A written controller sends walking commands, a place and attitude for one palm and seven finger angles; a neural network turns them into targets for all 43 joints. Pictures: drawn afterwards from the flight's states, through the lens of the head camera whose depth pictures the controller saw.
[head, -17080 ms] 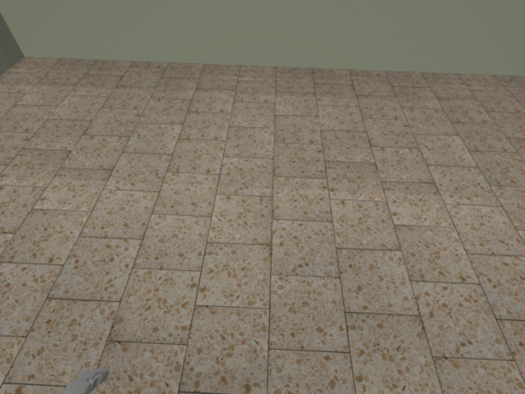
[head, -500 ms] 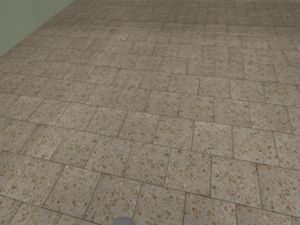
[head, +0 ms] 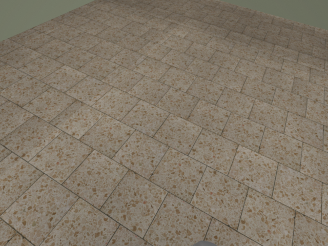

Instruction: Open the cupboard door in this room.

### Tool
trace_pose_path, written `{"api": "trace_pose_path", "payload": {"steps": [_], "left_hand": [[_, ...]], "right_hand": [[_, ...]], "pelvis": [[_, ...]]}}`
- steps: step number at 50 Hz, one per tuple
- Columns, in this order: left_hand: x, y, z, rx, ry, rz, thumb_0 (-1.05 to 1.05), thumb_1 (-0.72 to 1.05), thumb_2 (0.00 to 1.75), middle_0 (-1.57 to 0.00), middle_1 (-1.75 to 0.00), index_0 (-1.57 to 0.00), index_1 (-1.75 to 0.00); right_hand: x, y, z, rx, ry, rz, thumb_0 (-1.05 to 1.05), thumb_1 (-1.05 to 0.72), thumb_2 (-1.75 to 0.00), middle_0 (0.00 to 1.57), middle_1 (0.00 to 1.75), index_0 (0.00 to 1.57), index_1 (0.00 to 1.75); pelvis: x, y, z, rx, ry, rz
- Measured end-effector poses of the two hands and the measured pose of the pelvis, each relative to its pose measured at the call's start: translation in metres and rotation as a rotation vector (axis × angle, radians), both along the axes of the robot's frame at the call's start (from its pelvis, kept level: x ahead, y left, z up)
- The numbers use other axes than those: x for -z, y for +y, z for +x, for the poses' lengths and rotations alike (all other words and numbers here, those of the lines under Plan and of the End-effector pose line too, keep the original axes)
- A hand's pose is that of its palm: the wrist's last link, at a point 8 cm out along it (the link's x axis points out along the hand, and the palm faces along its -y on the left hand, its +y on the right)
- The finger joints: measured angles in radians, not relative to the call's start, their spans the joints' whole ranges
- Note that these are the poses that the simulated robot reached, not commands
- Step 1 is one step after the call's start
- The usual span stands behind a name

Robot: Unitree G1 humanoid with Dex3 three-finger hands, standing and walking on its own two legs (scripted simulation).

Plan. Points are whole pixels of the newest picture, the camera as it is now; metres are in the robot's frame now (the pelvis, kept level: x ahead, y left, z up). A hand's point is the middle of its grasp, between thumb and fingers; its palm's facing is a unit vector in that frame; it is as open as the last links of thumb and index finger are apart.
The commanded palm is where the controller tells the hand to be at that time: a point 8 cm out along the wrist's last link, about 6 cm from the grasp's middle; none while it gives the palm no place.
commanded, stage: turn or walk to find it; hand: left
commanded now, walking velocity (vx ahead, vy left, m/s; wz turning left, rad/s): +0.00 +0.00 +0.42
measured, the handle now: out of the picture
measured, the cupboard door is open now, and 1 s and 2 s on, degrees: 0 0 0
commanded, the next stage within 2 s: none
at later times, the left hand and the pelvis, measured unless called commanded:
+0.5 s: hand out of the picture +0.02 +0.14 -0.15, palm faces +0.21 -0.94 -0.28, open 7.4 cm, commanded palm none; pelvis -0.03 -0.07 +0.00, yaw +13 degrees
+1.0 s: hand out of the picture -0.14 +0.19 -0.18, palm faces +0.49 -0.84 -0.22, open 7.4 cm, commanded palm none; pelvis -0.07 -0.02 +0.00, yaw +26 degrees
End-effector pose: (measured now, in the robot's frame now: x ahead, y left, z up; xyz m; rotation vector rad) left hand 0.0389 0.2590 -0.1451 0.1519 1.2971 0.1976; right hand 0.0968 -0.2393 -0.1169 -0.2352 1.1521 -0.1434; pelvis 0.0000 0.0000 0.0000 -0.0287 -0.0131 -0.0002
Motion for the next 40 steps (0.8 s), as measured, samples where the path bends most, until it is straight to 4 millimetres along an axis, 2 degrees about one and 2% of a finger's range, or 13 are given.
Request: {"api": "trace_pose_path", "payload": {"steps": [7,12,15,21,25,29,34,40], "left_hand": [[-0.011,-0.012,0.03,0.014,-0.095,0.021,0.01,0.91,0.9,-0.19,-0.3,-0.2,-0.3],[-0.02,-0.034,0.045,0.024,-0.161,0.045,0.01,0.91,0.9,-0.2,-0.3,-0.2,-0.3],[-0.023,-0.049,0.042,0.015,-0.194,0.072,0.01,0.91,0.9,-0.2,-0.3,-0.2,-0.3],[-0.034,-0.071,-0.001,-0.064,-0.161,0.087,0.0,0.9,0.89,-0.2,-0.3,-0.21,-0.3],[-0.033,-0.08,-0.034,-0.129,-0.117,0.08,0.01,0.9,0.89,-0.2,-0.3,-0.21,-0.3],[-0.026,-0.085,-0.069,-0.201,-0.074,0.064,0.01,0.9,0.89,-0.2,-0.3,-0.21,-0.3],[-0.015,-0.084,-0.119,-0.288,-0.006,0.038,0.01,0.9,0.89,-0.2,-0.3,-0.21,-0.3],[0.008,-0.069,-0.182,-0.393,0.072,-0.003,0.01,0.9,0.89,-0.2,-0.3,-0.21,-0.3]], "right_hand": [[0.013,-0.007,-0.036,0.023,0.073,0.031,0.01,-0.91,-0.89,0.2,0.3,0.21,0.3],[0.031,-0.028,-0.067,0.036,0.157,0.056,0.01,-0.91,-0.89,0.2,0.3,0.21,0.3],[0.047,-0.045,-0.079,0.032,0.196,0.076,0.01,-0.91,-0.89,0.2,0.3,0.21,0.3],[0.047,-0.068,-0.078,-0.022,0.242,0.079,0.01,-0.91,-0.89,0.2,0.29,0.2,0.3],[0.044,-0.076,-0.068,-0.07,0.244,0.069,0.01,-0.91,-0.9,0.2,0.29,0.2,0.3],[0.04,-0.076,-0.052,-0.129,0.242,0.047,0.01,-0.91,-0.9,0.2,0.29,0.2,0.3],[0.033,-0.058,-0.019,-0.223,0.202,0.018,0.01,-0.91,-0.9,0.2,0.29,0.2,0.3],[0.022,-0.008,0.028,-0.356,0.073,-0.013,0.01,-0.91,-0.9,0.2,0.29,0.2,0.3]], "pelvis": [[0.001,-0.01,-0.007,-0.047,0.003,0.014],[0.006,-0.029,-0.014,-0.086,0.013,0.032],[0.013,-0.044,-0.019,-0.113,0.017,0.043],[0.006,-0.062,-0.025,-0.187,0.002,0.065],[0.003,-0.068,-0.027,-0.231,0.001,0.07],[0.002,-0.069,-0.03,-0.274,0.005,0.069],[0.004,-0.062,-0.038,-0.322,0.011,0.061],[0.013,-0.042,-0.053,-0.383,0.012,0.027]]}}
